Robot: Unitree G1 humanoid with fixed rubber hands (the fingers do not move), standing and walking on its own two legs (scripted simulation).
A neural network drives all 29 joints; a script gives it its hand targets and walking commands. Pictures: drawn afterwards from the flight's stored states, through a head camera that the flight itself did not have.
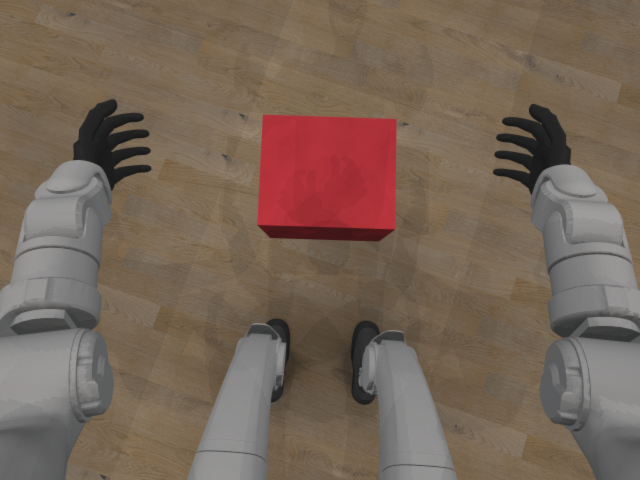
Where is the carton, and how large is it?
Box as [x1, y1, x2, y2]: [257, 115, 395, 240]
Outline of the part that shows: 263,115 257,224 270,237 379,240 394,229 395,119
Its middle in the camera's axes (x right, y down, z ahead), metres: +0.01 -0.14 +0.94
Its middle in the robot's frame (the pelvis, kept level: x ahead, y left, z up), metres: +0.57 +0.02 -0.56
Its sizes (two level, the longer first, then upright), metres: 0.292 0.244 0.221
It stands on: the floor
